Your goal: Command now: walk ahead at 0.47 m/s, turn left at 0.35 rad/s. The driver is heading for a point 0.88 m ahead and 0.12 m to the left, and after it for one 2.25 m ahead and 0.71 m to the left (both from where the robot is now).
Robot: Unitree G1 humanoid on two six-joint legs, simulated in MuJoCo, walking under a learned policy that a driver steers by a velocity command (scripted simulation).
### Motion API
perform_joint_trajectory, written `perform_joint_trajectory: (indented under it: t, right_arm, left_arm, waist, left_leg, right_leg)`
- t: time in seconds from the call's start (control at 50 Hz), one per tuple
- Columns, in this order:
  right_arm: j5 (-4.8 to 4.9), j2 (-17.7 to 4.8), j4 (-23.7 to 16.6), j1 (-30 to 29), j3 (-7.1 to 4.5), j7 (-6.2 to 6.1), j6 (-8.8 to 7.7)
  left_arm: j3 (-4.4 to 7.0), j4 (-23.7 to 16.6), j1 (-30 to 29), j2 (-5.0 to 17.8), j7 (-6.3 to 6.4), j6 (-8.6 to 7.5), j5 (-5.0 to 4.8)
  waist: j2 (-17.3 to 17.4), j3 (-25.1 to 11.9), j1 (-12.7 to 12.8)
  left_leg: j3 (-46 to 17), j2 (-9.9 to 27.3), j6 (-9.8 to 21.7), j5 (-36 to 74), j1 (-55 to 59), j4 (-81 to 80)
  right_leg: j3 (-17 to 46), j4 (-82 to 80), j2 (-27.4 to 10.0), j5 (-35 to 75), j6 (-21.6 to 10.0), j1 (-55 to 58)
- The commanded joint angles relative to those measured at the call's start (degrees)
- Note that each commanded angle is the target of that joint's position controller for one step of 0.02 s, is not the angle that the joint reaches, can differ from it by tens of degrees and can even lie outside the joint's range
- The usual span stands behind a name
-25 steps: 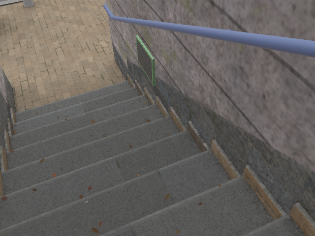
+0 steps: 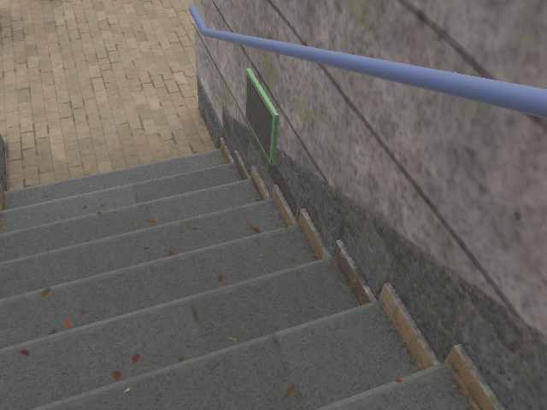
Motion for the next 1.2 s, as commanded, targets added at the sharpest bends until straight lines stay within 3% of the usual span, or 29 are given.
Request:
perform_joint_trajectory:
  t: [0.02, 0.04, 0.1, 0.16, 0.22, 0.28, 0.34, 0.42, 0.46, 0.5, 0.52, 0.54, 0.56, 0.58, 0.6, 0.62, 0.64, 0.66, 0.7, 0.74, 0.8, 0.88, 1.04, 1.1, 1.12, 1.14, 1.16, 1.18, 1.2]
  right_arm:
    - [-1.81, -11.3, -3.4, 2.4, -1.90, -0.90, -2.62]
    - [0.02, -11.0, -2.7, 2.8, -1.62, -1.34, -3.33]
    - [0.18, -10.4, -2.1, 5.5, -2.07, -0.96, -2.99]
    - [-0.21, -9.2, -3.8, 5.7, -1.99, -0.05, -2.55]
    - [-0.31, -10.8, -2.0, 12.4, -2.64, -2.23, -2.48]
    - [-1.26, -11.7, -0.4, 17.1, -3.53, -2.59, -2.58]
    - [-1.03, -9.6, -0.8, 12.0, -3.16, -2.75, -3.64]
    - [-1.64, -10.5, -2.2, 8.8, -3.34, -3.01, -2.39]
    - [-1.91, -10.1, -0.7, 9.6, -3.31, -3.76, -0.37]
    - [-1.57, -9.8, 1.4, 13.0, -3.75, -2.93, 0.32]
    - [-0.11, -6.3, 2.9, 20.4, -3.56, -2.75, -0.18]
    - [0.44, -5.4, 1.5, 26.0, -2.84, -3.73, -0.50]
    - [-0.27, -7.7, -1.3, 19.5, -2.29, -3.56, -0.42]
    - [-3.38, -10.7, -2.6, 4.5, -2.77, -2.66, 0.17]
    - [-3.04, -11.8, -3.9, -0.1, -3.26, -1.95, 0.26]
    - [-2.41, -12.2, -3.6, -1.9, -3.23, -1.15, 0.12]
    - [-2.58, -10.4, -2.9, -2.5, -2.93, -0.82, 0.06]
    - [-1.82, -8.9, -2.9, -3.6, -2.67, -0.39, 0.56]
    - [-3.32, -6.0, -1.8, -3.0, -2.05, 0.08, 1.73]
    - [-2.63, -6.0, -0.1, -1.7, -1.90, 0.41, 2.20]
    - [-2.55, -7.6, -2.5, -12.2, -2.31, 2.11, 1.06]
    - [-3.76, -5.6, -4.7, -21.6, -1.34, 4.03, -1.27]
    - [-0.62, -3.5, -10.2, -32.1, -0.77, 2.77, -2.62]
    - [-0.13, -3.3, -4.2, -18.3, -0.98, 1.41, -2.11]
    - [-1.08, -4.7, 0.3, -6.4, -1.68, 1.16, -1.63]
    - [-2.56, -9.7, 4.0, 3.2, -3.21, 1.06, -0.97]
    - [-1.98, -11.9, 3.5, 8.1, -3.64, 1.34, -0.89]
    - [0.05, -13.2, 3.0, 10.0, -3.93, 1.49, -1.12]
    - [0.56, -11.6, 2.1, 6.6, -3.79, 0.48, -0.84]
  left_arm:
    - [1.85, -6.0, -9.4, 7.9, -0.82, -1.15, -0.35]
    - [1.22, -7.1, -11.5, 5.5, -1.27, -0.53, 0.30]
    - [-0.37, -6.7, -10.9, 0.3, -2.81, 0.21, 0.65]
    - [0.78, -6.6, -12.6, 2.9, -3.24, 0.01, -0.66]
    - [1.43, -9.4, -21.7, 4.9, -3.09, -1.64, -0.17]
    - [1.67, -12.0, -28.8, 4.6, -2.84, -2.16, -0.68]
    - [0.95, -14.3, -29.9, 2.9, -3.56, -2.88, -1.52]
    - [0.72, -13.5, -22.9, 2.3, -3.31, -2.72, -3.75]
    - [1.78, -9.7, -11.3, 3.3, -2.03, -3.59, -3.28]
    - [3.89, -3.1, 8.2, 8.9, -1.79, -3.91, -1.12]
    - [3.13, -2.4, 15.6, 10.4, -2.83, -3.90, 0.61]
    - [3.03, -2.7, 14.6, 10.4, -3.86, -3.58, -1.25]
    - [4.59, -4.4, 10.9, 14.0, -3.46, -3.12, -1.96]
    - [3.55, -6.0, 5.3, 7.6, -2.85, -2.79, -1.78]
    - [2.73, -6.5, 2.6, 7.2, -2.17, -3.25, -1.13]
    - [1.64, -6.6, -0.4, 5.1, -2.33, -3.91, -0.29]
    - [1.77, -5.0, -1.1, 5.3, -1.96, -4.82, -0.91]
    - [1.23, -3.3, -0.9, 3.8, -1.29, -4.83, -1.33]
    - [0.65, -0.2, 7.1, 2.5, -1.02, -5.27, -2.30]
    - [1.85, 0.7, 9.8, 4.4, -1.22, -5.08, -2.54]
    - [0.78, 2.6, 12.1, -0.5, -0.62, -4.95, -2.61]
    - [-0.23, 3.4, 16.1, -0.2, 1.40, -3.72, -2.09]
    - [-0.59, 4.8, 18.3, -0.9, 3.27, -2.06, -0.99]
    - [-0.38, 6.3, 20.2, -0.8, 2.52, -1.80, -0.64]
    - [0.03, 5.8, 19.6, 0.6, 1.89, -2.18, -1.06]
    - [0.54, 6.7, 21.3, 0.0, 0.80, -2.83, -1.90]
    - [0.26, 6.4, 27.1, -0.4, 1.63, -2.91, -4.93]
    - [0.14, 2.9, 22.3, 3.7, 2.31, -3.07, -5.80]
    - [-0.24, -0.6, 12.1, 3.0, 2.24, -2.93, -4.83]
  waist:
    - [5.9, 9.1, -2.0]
    - [5.9, 9.1, -0.9]
    - [12.9, 2.5, -2.0]
    - [8.5, 0.8, -2.4]
    - [4.6, 3.3, -6.1]
    - [9.1, 5.1, -10.4]
    - [7.2, 7.1, -9.8]
    - [7.4, 4.5, -9.7]
    - [5.6, 1.2, -4.7]
    - [-3.9, -5.6, 2.9]
    - [-10.9, -9.8, 0.9]
    - [-16.4, -14.3, -3.5]
    - [-17.3, -13.6, -2.3]
    - [-5.6, -2.8, 1.2]
    - [-8.3, 1.6, 1.1]
    - [-1.5, 7.6, -2.1]
    - [-2.1, 9.3, -3.9]
    - [-3.1, 9.1, -5.8]
    - [-5.4, 4.1, -5.1]
    - [-4.3, -0.2, -5.8]
    - [-0.8, 3.5, -3.3]
    - [1.3, 6.1, 0.3]
    - [-0.5, 11.8, 9.9]
    - [5.4, 4.6, 5.0]
    - [7.1, 1.0, -0.5]
    - [12.4, -6.8, -3.4]
    - [14.4, -20.9, -3.9]
    - [11.5, -27.5, -8.4]
    - [11.8, -22.4, -9.4]
  left_leg:
    - [-31.3, 19.8, 10.7, -4.6, 1.0, -19.0]
    - [-25.2, 15.3, 10.4, 0.8, -3.6, -19.9]
    - [-19.5, 12.9, 11.1, 21.4, -0.4, -17.5]
    - [-20.1, 13.0, 9.9, 25.3, 0.0, -13.3]
    - [-29.9, 15.4, 12.4, 18.1, 18.4, -7.7]
    - [-33.3, 14.4, 13.3, 12.2, 27.3, -3.7]
    - [-27.1, 9.2, 8.7, 4.9, 7.0, -1.4]
    - [-24.9, 4.4, 4.4, -3.1, 2.1, 7.0]
    - [-21.9, 2.5, 4.0, 2.3, 5.5, 24.0]
    - [-13.2, -2.7, 2.2, -21.0, -9.1, 55.0]
    - [-10.4, -4.2, 0.8, -40.3, -23.3, 78.8]
    - [-7.7, 0.1, -0.2, -36.1, -33.3, 85.8]
    - [-4.2, 0.7, -0.7, -25.6, -42.1, 83.1]
    - [-3.7, 3.2, -0.2, -15.5, -42.6, 75.3]
    - [-5.3, 4.2, -0.4, -12.4, -38.1, 70.0]
    - [-9.4, 6.5, -1.0, -5.2, -31.8, 54.3]
    - [-10.9, 6.9, -1.7, -1.0, -26.3, 46.0]
    - [-9.5, 6.6, -3.4, 4.1, -20.5, 34.6]
    - [-9.0, 5.2, -4.7, 6.2, -22.3, 30.5]
    - [-7.2, 4.7, -3.2, 13.4, -22.6, 32.9]
    - [-11.4, 4.3, -1.2, 31.1, -27.2, 19.6]
    - [-6.9, 4.6, -0.4, 44.3, -26.5, 9.8]
    - [-0.4, 9.2, -4.2, 35.4, -17.8, -11.4]
    - [3.5, 7.9, -1.3, 32.9, 0.8, -16.1]
    - [1.6, 9.5, -0.3, 35.2, 13.6, -20.5]
    - [0.6, 13.7, 1.9, 49.9, 32.5, -6.0]
    - [-12.1, 27.0, 9.7, 67.2, 54.0, 13.8]
    - [-24.3, 32.5, 16.5, 44.6, 58.5, 5.7]
    - [-26.9, 31.2, 16.7, 15.5, 49.4, -7.1]
  right_leg:
    - [5.2, -23.9, -6.4, 16.2, 3.5, -16.2]
    - [4.5, -36.0, -5.8, 21.2, 4.8, -10.0]
    - [0.0, -46.0, -2.9, 22.3, 4.7, 1.5]
    - [-0.5, -43.4, -3.0, 29.7, 3.7, 3.8]
    - [7.5, -49.1, -4.4, 30.7, 4.0, -15.2]
    - [9.1, -53.4, -5.0, 28.0, 5.2, -26.0]
    - [6.5, -64.8, -3.9, 43.5, 5.8, -6.4]
    - [8.4, -77.8, -5.1, 51.8, 6.2, 16.3]
    - [7.7, -83.2, -7.2, 54.3, 6.0, 24.6]
    - [6.6, -76.1, -8.8, 47.5, 5.3, 48.7]
    - [7.9, -53.8, -15.3, 67.3, 5.6, 60.3]
    - [20.3, -53.0, -22.3, 64.4, 3.9, 61.7]
    - [34.6, -68.7, -28.1, 21.0, -6.4, 56.2]
    - [31.8, -78.7, -23.1, -2.0, -7.1, 41.6]
    - [33.3, -79.4, -24.1, 5.5, -9.7, 31.2]
    - [27.9, -79.0, -21.2, 13.7, -8.4, 18.9]
    - [24.2, -78.7, -18.8, 20.1, -7.2, 12.2]
    - [18.8, -80.1, -14.1, 22.8, -5.7, 8.1]
    - [19.3, -77.9, -16.5, 40.8, -9.1, 17.7]
    - [17.4, -76.1, -16.8, 43.2, -8.3, 22.0]
    - [12.8, -72.7, -9.5, 22.7, -4.7, 24.2]
    - [13.8, -67.0, -9.0, 13.1, -5.8, 22.0]
    - [13.5, -54.7, -6.4, 18.7, -6.7, 22.6]
    - [9.9, -37.2, -6.1, 29.9, -6.2, 23.0]
    - [8.7, -22.9, -3.6, 23.7, -6.5, 18.1]
    - [1.4, -3.6, 1.9, -0.3, -3.5, 5.0]
    - [2.0, 21.5, 3.3, -28.2, -0.5, -11.6]
    - [2.7, 26.9, 1.7, -24.5, -0.5, -23.4]
    - [0.1, 19.9, -0.5, -15.7, 0.1, -28.1]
